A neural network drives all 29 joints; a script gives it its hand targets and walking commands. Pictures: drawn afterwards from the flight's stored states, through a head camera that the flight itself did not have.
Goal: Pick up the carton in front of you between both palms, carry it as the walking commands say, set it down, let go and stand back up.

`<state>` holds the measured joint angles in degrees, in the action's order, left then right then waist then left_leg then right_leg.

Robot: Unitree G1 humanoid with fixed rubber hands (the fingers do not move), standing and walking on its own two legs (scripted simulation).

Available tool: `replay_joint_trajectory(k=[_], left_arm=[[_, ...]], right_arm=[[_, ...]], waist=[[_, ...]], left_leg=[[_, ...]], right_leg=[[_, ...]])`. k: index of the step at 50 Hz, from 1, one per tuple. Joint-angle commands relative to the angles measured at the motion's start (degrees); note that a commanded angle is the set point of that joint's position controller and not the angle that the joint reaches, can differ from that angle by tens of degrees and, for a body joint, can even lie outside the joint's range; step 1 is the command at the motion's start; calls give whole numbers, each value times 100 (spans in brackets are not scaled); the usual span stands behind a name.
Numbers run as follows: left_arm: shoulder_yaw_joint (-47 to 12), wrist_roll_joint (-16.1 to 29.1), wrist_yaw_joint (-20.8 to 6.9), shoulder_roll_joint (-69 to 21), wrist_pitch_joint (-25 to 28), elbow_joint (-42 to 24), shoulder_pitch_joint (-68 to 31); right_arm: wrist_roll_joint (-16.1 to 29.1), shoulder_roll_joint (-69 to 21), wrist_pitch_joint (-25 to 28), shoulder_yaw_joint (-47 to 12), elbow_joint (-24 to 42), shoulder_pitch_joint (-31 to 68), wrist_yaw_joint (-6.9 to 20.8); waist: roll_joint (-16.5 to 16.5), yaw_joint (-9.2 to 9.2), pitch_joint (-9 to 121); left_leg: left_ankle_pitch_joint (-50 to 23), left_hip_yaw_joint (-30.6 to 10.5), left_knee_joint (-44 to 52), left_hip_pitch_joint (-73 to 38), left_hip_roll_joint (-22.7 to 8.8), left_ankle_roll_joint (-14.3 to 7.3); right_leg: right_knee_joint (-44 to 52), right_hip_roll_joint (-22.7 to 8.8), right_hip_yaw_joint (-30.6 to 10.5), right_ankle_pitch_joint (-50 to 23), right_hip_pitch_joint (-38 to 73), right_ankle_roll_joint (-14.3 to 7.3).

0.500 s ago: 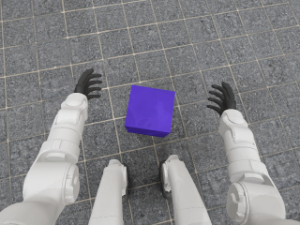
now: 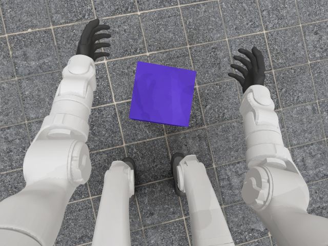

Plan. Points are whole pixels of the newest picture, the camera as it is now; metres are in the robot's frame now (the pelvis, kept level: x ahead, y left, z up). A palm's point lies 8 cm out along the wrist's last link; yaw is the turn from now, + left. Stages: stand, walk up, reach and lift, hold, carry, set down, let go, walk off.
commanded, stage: reach and lift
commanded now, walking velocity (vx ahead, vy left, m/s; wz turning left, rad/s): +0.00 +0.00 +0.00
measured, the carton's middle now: (160, 98) +0.45 -0.04 -0.48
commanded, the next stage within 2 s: none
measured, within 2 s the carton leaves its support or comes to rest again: leaves its support in 1.46 s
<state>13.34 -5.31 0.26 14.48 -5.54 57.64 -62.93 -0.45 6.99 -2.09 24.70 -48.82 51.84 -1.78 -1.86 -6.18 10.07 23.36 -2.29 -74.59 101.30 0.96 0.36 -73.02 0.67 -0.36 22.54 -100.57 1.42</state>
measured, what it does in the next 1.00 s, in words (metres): lowers itself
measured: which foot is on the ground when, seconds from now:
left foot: down 0.00-1.00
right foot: down 0.00-1.00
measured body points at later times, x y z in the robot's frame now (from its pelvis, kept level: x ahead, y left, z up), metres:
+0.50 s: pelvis -0.06 +0.00 -0.20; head +0.29 +0.00 +0.07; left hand +0.50 +0.14 -0.37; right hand +0.44 -0.24 -0.37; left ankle +0.06 +0.12 -0.57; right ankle +0.07 -0.13 -0.57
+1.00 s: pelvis -0.05 +0.00 -0.24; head +0.31 -0.01 +0.02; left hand +0.51 +0.12 -0.42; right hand +0.45 -0.23 -0.42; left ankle +0.06 +0.12 -0.57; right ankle +0.07 -0.13 -0.57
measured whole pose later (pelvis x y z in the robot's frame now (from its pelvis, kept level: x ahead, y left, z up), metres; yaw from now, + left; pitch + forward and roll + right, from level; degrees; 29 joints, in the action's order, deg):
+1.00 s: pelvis -0.05 +0.00 -0.24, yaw -1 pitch +39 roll -2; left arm -2.2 11.5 5.6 21.8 -1.5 67.0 -81.3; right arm 14.4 15.1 1.1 9.3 -63.5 74.3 -7.9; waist 0.2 -5.4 -16.5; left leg 32.9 -2.6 -125.5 131.6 1.9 1.6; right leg -123.5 1.8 -0.2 30.9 -131.7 2.0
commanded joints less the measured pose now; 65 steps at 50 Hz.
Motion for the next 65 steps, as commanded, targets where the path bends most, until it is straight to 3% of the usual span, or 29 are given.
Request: replay_joint_trajectory(k=[1,9,14,20,24,30,33,35,40,46,52,60,63,65], left_arm=[[-39,60,108,295,158,-372,-810],[-710,718,388,745,252,-1126,-1400],[-1049,1174,499,1025,121,-1272,-2085],[-1157,1465,542,1305,3,-542,-2750],[-1255,1548,489,1381,111,178,-3065],[-1457,1702,439,1552,379,618,-3506],[-1566,1799,475,1616,488,455,-3691],[-1670,1830,517,1569,500,290,-3838],[-1775,1916,561,1387,495,21,-3679],[-1525,1691,544,1205,470,444,-3082],[-1476,1648,539,1092,549,486,-3252],[-1831,1588,586,153,602,511,-3836],[-2395,1658,173,-2168,517,528,-4761],[-2382,1489,-157,-3507,391,585,-4957]], right_arm=[[13,541,163,45,255,588,1],[717,1106,249,-491,643,996,-212],[1111,1366,109,-821,769,1683,-369],[1269,1516,-55,-1003,258,2513,-521],[1268,1524,16,-1083,-401,2941,-555],[1331,1640,258,-1252,-897,3428,-571],[1433,1744,358,-1297,-757,3612,-614],[1512,1824,386,-1319,-717,3690,-619],[1711,1691,398,-1538,-941,3457,-574],[1528,1511,406,-1477,-1094,3135,-609],[1438,1369,432,-1500,-838,3424,-636],[1448,405,440,-1742,-1082,3851,-621],[1441,-1633,383,-2310,-878,5094,-143],[1240,-2733,196,-2441,-707,5742,232]], waist=[[-375,-135,4406],[-688,-153,5769],[-674,-165,5819],[-478,-188,4957],[-360,-197,4148],[-302,-174,3901],[-364,-222,4251],[-572,-235,4327],[-610,-199,4440],[-343,-129,3909],[-195,-93,3766],[-329,-52,3569],[-448,-24,3594],[-489,-54,3482]], left_leg=[[-2189,23,-460,-2442,278,109],[-2328,158,-1973,-2411,268,154],[-1429,238,-2625,-2132,238,134],[-70,227,-3056,-1365,140,59],[357,124,-3317,-743,61,42],[68,76,-3790,-354,-18,70],[-243,97,-4012,-535,-21,77],[-440,117,-4123,-647,1,107],[-854,173,-4267,-936,83,130],[-698,196,-4210,-273,128,92],[-510,200,-4148,28,128,63],[-241,130,-3987,-172,261,29],[-346,109,-4039,-183,403,31],[-259,172,-4101,-68,534,19]], right_leg=[[-379,276,322,-2325,1359,289],[-1813,278,400,-2389,830,318],[-2486,229,484,-1594,655,310],[-2998,84,547,-404,254,282],[-3309,-7,474,-54,-22,269],[-3764,-31,327,-453,149,254],[-3951,9,322,-814,270,245],[-4049,18,308,-1000,233,210],[-4187,60,341,-1350,322,181],[-4135,118,283,-1278,271,204],[-4081,162,240,-1158,284,213],[-3993,292,233,-834,215,172],[-4081,425,211,-861,90,134],[-4140,511,295,-698,-83,113]])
